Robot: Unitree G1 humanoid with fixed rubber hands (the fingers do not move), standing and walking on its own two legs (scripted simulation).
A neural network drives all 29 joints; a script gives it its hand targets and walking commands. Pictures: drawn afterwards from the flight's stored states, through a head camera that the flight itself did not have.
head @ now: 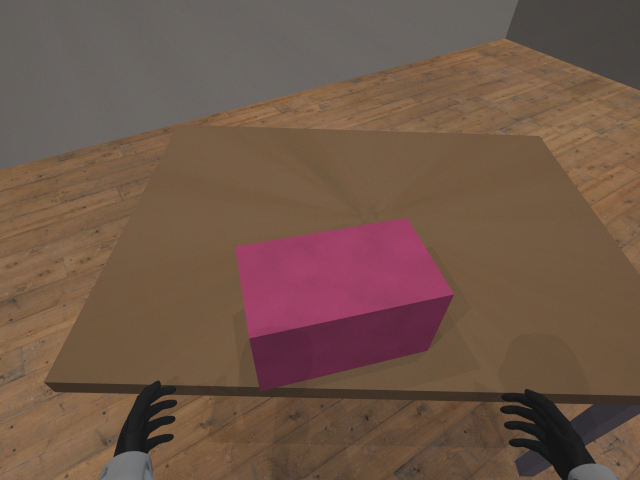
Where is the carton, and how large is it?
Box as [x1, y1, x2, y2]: [235, 218, 453, 390]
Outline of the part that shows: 407,218 235,246 249,339 260,390 427,350 453,293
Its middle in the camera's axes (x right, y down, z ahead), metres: +0.03 +0.10 +0.63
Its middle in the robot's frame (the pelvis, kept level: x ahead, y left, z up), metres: +0.41 -0.01 -0.05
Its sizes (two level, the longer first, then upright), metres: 0.291 0.165 0.164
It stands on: a table, 0.64 m high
